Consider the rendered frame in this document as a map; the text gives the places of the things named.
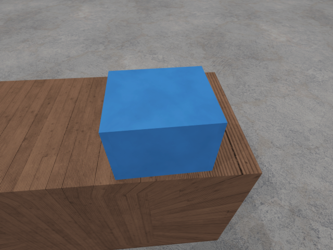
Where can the pedestal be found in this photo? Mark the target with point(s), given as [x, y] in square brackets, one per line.
[58, 191]

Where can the carton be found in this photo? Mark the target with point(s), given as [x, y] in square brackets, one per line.
[161, 121]

